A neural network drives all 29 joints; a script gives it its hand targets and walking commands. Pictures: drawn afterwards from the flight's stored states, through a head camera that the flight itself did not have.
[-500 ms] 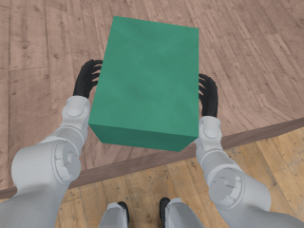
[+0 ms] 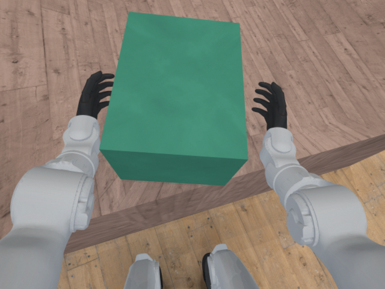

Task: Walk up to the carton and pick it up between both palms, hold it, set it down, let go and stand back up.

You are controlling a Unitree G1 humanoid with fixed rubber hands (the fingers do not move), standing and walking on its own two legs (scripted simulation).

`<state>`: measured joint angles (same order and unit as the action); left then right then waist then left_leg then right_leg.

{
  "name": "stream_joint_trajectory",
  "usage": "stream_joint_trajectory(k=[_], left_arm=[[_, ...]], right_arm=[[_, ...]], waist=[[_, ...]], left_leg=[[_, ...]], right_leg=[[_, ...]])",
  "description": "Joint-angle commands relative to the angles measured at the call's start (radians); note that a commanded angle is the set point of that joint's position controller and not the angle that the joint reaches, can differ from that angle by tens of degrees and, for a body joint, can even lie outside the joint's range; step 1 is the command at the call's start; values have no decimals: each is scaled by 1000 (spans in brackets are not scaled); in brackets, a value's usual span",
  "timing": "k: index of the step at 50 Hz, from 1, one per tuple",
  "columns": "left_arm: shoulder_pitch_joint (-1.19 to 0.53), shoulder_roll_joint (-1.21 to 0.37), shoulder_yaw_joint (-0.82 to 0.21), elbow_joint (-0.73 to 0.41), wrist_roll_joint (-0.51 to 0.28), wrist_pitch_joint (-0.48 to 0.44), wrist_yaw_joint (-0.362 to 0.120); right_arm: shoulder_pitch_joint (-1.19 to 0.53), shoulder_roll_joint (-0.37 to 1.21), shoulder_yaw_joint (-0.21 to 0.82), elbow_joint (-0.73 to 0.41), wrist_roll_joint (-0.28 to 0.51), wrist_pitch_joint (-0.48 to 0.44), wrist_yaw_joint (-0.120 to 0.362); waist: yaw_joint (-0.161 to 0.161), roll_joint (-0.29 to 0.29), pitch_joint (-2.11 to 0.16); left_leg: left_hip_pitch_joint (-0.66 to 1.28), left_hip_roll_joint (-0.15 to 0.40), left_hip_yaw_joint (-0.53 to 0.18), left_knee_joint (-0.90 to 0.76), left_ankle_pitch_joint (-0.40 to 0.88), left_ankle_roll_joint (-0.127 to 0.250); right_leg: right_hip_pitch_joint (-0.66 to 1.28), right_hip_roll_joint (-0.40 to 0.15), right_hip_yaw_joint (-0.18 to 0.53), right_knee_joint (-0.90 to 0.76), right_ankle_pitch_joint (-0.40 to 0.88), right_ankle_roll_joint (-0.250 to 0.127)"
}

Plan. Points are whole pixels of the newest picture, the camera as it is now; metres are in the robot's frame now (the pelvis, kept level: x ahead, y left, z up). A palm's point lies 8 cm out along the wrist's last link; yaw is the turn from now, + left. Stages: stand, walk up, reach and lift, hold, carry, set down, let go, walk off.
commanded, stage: set down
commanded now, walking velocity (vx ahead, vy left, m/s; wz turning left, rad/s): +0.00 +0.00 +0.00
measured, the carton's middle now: (179, 102) +0.51 -0.01 -0.01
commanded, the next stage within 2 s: none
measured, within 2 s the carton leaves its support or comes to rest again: neither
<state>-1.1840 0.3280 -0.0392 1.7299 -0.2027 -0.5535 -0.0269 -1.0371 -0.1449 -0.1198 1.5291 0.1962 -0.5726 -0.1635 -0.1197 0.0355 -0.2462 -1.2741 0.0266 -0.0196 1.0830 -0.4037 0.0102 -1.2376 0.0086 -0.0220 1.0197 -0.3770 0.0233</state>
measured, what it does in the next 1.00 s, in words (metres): rises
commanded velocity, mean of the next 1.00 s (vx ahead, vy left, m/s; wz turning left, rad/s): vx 0.00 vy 0.00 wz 0.00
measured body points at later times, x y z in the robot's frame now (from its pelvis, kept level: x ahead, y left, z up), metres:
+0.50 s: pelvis +0.00 +0.01 +0.02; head +0.12 +0.03 +0.45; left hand +0.52 +0.20 +0.09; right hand +0.46 -0.22 +0.09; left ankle +0.03 +0.11 -0.65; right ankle +0.04 -0.13 -0.65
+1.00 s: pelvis +0.01 -0.01 +0.06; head +0.10 +0.02 +0.50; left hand +0.50 +0.21 +0.15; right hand +0.45 -0.22 +0.13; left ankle +0.03 +0.11 -0.65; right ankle +0.04 -0.13 -0.65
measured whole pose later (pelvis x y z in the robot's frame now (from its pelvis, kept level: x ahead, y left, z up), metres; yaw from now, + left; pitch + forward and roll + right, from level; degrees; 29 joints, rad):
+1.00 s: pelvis +0.01 -0.01 +0.06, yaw +2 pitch +22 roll -3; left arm -1.10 0.43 -0.18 1.53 -0.36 -0.31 -0.10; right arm -0.91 -0.21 0.07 1.23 0.40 -0.24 -0.15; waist -0.14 0.03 -0.22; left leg -0.83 0.01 -0.07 0.72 -0.27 -0.01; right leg -0.78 0.01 -0.05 0.63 -0.24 0.01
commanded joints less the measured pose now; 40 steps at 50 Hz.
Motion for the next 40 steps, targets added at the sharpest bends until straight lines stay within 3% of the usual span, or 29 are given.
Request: stream_joint_trajectory(k=[1,6,11,17,27,31,37,40], left_arm=[[-430,171,-81,-149,-87,-21,5],[-454,197,-140,-251,-168,-4,6],[-457,213,-174,-332,-205,45,-5],[-444,216,-189,-337,-213,118,-20],[-410,192,-176,-253,-170,170,-17],[-403,212,-162,-233,-167,179,-22],[-442,243,-163,-310,-189,176,-31],[-434,248,-168,-296,-198,190,-46]], right_arm=[[-345,-155,67,-153,82,38,26],[-378,-195,120,-304,135,98,52],[-368,-238,114,-391,138,153,54],[-364,-272,82,-391,125,207,42],[-337,-268,90,-275,150,239,71],[-336,-261,131,-276,182,255,81],[-329,-257,157,-363,213,268,73],[-329,-251,173,-377,219,286,57]], waist=[[3,122,-875],[16,139,-999],[-11,144,-1044],[-43,144,-965],[-32,158,-751],[-23,122,-686],[-30,143,-745],[-44,122,-735]], left_leg=[[626,-50,42,-53,444,-88],[679,-51,28,-55,458,-94],[734,-48,4,-74,446,-102],[788,-41,-24,-126,443,-111],[908,-29,-55,-225,533,-126],[908,-37,-49,-262,548,-113],[950,-48,-25,-285,603,-115],[960,-50,-23,-294,612,-107]], right_leg=[[298,41,-48,-100,261,-1],[297,40,-54,-94,278,2],[309,39,-54,-112,293,4],[333,36,-61,-172,300,1],[399,35,-76,-292,333,-4],[476,28,-66,-332,377,7],[572,24,-60,-373,470,8],[618,20,-53,-391,506,8]])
